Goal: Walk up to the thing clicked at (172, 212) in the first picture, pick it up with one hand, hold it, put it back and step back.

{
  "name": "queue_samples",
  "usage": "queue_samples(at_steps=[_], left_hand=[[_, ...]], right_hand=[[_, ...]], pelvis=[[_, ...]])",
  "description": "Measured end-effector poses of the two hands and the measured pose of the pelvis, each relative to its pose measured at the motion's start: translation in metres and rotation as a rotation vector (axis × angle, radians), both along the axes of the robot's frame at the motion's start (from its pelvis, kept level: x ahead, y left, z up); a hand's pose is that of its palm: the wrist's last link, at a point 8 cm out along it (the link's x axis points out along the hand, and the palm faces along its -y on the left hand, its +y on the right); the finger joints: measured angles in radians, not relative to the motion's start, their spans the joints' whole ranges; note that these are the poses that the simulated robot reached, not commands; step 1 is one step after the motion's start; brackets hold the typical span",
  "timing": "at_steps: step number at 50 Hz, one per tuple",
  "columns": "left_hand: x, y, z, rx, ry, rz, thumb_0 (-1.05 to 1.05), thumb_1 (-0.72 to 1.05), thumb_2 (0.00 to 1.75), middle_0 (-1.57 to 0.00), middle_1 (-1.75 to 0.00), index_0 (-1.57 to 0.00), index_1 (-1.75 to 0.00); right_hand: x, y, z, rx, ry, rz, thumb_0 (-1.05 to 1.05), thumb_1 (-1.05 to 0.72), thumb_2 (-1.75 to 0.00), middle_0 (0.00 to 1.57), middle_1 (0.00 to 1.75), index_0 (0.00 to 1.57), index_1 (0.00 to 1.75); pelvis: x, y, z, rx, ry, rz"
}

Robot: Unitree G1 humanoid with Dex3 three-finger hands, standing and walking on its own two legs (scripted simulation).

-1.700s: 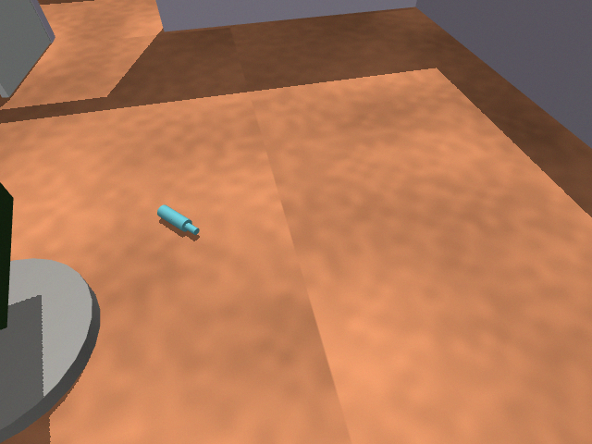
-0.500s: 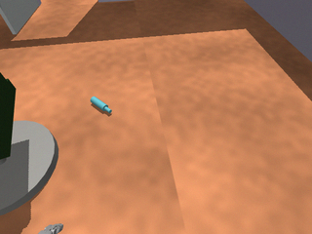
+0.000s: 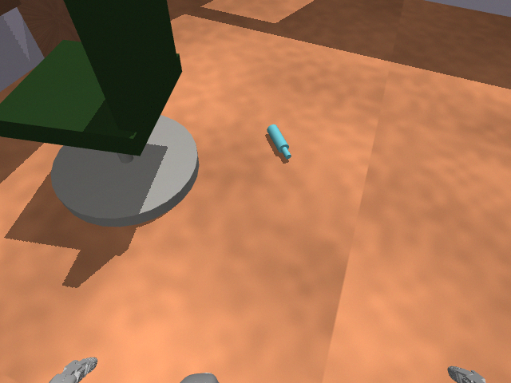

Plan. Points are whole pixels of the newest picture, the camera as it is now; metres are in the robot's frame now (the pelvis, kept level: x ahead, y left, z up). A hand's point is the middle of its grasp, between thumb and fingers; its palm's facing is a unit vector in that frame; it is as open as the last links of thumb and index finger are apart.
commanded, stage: walk up
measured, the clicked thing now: (279, 142) +1.29 -0.07 -0.72
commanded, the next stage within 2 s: stand in 1.82 s
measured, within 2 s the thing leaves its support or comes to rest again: neither
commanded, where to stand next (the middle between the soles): +0.07 +0.03 m, yaw +42 degrees
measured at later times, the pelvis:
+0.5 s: pelvis +0.00 -0.03 +0.01, yaw +23 degrees
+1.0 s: pelvis +0.00 -0.03 -0.01, yaw +37 degrees
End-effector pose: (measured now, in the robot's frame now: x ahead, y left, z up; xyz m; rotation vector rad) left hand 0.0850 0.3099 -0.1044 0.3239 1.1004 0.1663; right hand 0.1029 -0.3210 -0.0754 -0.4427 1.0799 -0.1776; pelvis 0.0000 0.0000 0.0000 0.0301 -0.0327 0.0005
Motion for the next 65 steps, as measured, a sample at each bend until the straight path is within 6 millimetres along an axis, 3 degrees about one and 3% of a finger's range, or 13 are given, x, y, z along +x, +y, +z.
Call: queue_samples(at_steps=[5,10,17,24,28,32,38,44,50,54,59,65], left_hand=[[-0.031,0.009,-0.005,0.007,0.048,0.086,0.01,0.90,0.90,-0.20,-0.30,-0.20,-0.29],[-0.056,0.007,0.006,0.036,0.041,0.153,0.01,0.90,0.90,-0.20,-0.30,-0.20,-0.29],[-0.098,-0.007,0.025,0.140,0.005,0.256,0.00,0.90,0.90,-0.20,-0.30,-0.21,-0.29],[-0.147,-0.010,0.049,0.182,0.012,0.374,0.00,0.90,0.90,-0.20,-0.30,-0.21,-0.30],[-0.174,-0.001,0.044,0.180,0.023,0.416,0.00,0.90,0.90,-0.20,-0.30,-0.21,-0.30],[-0.198,0.012,0.020,0.157,0.041,0.477,0.00,0.90,0.90,-0.20,-0.30,-0.21,-0.30],[-0.205,-0.001,0.002,0.090,0.053,0.553,0.01,0.90,0.90,-0.20,-0.30,-0.20,-0.29],[-0.210,-0.032,-0.007,0.063,0.049,0.599,0.01,0.90,0.90,-0.20,-0.30,-0.21,-0.29],[-0.225,-0.058,0.000,0.041,0.052,0.663,0.01,0.90,0.90,-0.20,-0.30,-0.21,-0.30],[-0.241,-0.057,0.007,0.040,0.063,0.687,0.00,0.90,0.90,-0.21,-0.31,-0.21,-0.30],[-0.264,-0.042,-0.005,0.041,0.092,0.748,0.00,0.90,0.90,-0.20,-0.30,-0.21,-0.30],[-0.266,-0.040,-0.006,0.032,0.108,0.781,0.01,0.90,0.90,-0.20,-0.30,-0.20,-0.29]], right_hand=[[0.032,0.014,0.005,-0.005,-0.058,0.090,0.01,-0.91,-0.90,0.21,0.30,0.21,0.30],[0.060,0.019,0.003,0.017,-0.075,0.176,0.01,-0.90,-0.90,0.21,0.30,0.21,0.30],[0.098,0.021,-0.020,0.066,-0.061,0.284,0.01,-0.90,-0.90,0.21,0.30,0.21,0.30],[0.121,0.037,-0.017,0.102,-0.015,0.400,0.01,-0.91,-0.90,0.21,0.30,0.21,0.30],[0.129,0.052,-0.018,0.084,0.009,0.445,0.01,-0.91,-0.90,0.21,0.30,0.21,0.30],[0.133,0.070,-0.021,0.044,-0.017,0.479,0.01,-0.91,-0.90,0.21,0.30,0.21,0.30],[0.130,0.080,-0.015,0.015,-0.015,0.523,0.01,-0.91,-0.90,0.21,0.30,0.21,0.30],[0.146,0.077,-0.027,0.011,-0.006,0.566,0.01,-0.90,-0.90,0.21,0.30,0.21,0.30],[0.161,0.092,-0.029,0.020,0.018,0.609,0.01,-0.91,-0.90,0.21,0.30,0.21,0.30],[0.166,0.105,-0.024,0.026,0.024,0.652,0.01,-0.91,-0.90,0.21,0.30,0.21,0.30],[0.163,0.121,-0.027,0.009,0.010,0.675,0.01,-0.91,-0.90,0.21,0.30,0.21,0.30],[0.159,0.134,-0.026,0.034,0.016,0.690,0.01,-0.90,-0.90,0.21,0.30,0.21,0.30]], pelvis=[[0.001,-0.001,-0.001,-0.002,-0.003,0.085],[0.005,-0.010,0.001,-0.021,0.004,0.157],[0.005,-0.034,-0.006,-0.029,0.002,0.270],[0.003,-0.032,0.007,-0.008,0.000,0.384],[-0.001,-0.026,0.003,-0.003,-0.001,0.436],[-0.006,-0.014,-0.012,0.020,-0.004,0.475],[-0.004,-0.013,-0.010,-0.006,-0.009,0.541],[0.002,-0.025,-0.016,-0.033,-0.018,0.593],[0.003,-0.028,-0.008,-0.013,-0.028,0.649],[0.000,-0.022,-0.002,-0.006,-0.016,0.677],[-0.006,-0.010,-0.011,0.011,-0.016,0.696],[-0.003,-0.010,-0.006,-0.015,-0.016,0.720]])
